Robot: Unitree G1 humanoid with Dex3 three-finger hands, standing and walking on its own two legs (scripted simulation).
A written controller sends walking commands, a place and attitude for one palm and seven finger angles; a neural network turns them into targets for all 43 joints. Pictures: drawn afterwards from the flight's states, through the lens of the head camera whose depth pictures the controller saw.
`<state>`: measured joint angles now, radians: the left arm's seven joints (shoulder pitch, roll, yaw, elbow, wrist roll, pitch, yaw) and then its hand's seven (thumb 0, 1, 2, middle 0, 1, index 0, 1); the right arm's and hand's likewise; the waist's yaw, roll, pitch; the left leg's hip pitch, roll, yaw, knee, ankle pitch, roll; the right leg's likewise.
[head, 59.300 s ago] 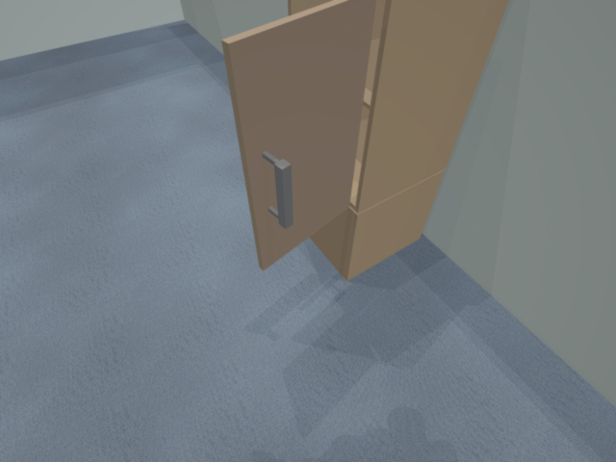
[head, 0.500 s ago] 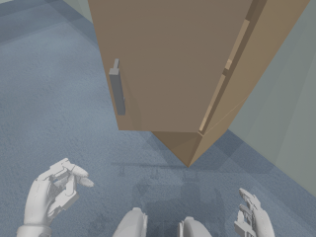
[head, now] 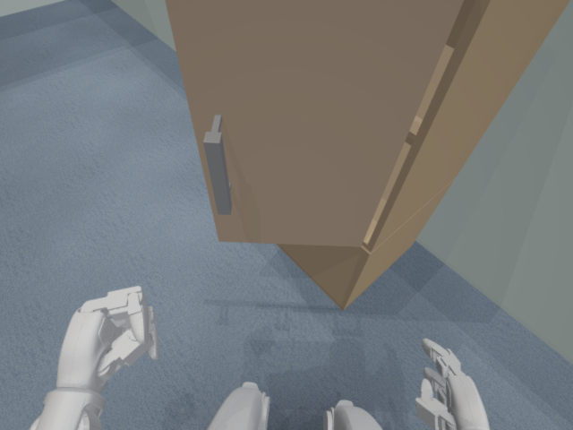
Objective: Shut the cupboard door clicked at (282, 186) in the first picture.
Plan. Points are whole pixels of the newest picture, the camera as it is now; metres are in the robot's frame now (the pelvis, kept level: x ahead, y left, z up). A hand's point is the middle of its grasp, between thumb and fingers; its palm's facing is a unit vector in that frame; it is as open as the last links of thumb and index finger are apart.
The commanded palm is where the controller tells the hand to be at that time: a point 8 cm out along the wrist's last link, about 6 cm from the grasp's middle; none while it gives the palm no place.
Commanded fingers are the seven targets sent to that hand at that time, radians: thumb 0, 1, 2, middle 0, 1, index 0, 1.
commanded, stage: raise the hand and make a fist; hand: left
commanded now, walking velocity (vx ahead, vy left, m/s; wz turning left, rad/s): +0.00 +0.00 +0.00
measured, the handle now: (221, 168) +0.50 +0.16 +0.04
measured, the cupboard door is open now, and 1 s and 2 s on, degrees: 47 47 47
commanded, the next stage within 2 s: bring the fist close to the handle in 0.46 s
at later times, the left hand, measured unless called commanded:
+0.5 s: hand (168, 329) +0.23 +0.17 +0.05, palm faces +0.05 -1.00 -0.03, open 3.1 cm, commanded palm +0.21 +0.22 +0.05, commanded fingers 0.00 0.90 0.90 -1.30 -1.50 -1.30 -1.50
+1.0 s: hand (195, 279) +0.30 +0.15 +0.05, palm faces +0.02 -1.00 -0.01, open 3.1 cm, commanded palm +0.28 +0.20 +0.05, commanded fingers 0.00 0.90 0.90 -1.30 -1.50 -1.30 -1.50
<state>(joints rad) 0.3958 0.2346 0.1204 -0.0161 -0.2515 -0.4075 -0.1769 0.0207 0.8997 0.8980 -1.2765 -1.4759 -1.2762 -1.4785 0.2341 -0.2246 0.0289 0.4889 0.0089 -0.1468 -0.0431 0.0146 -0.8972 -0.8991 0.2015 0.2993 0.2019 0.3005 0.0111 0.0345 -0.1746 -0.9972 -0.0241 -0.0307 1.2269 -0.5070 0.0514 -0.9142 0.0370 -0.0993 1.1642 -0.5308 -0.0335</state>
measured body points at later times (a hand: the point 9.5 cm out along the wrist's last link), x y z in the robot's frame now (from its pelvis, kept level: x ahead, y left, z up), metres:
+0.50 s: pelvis +0.00 -0.02 +0.00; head +0.06 -0.01 +0.45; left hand +0.22 +0.22 +0.05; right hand +0.19 -0.25 -0.08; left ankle +0.05 +0.08 -0.64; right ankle +0.02 -0.11 -0.64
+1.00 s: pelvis +0.01 -0.01 +0.00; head +0.07 -0.01 +0.45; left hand +0.29 +0.20 +0.05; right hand +0.18 -0.25 -0.08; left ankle +0.05 +0.08 -0.64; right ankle +0.02 -0.11 -0.64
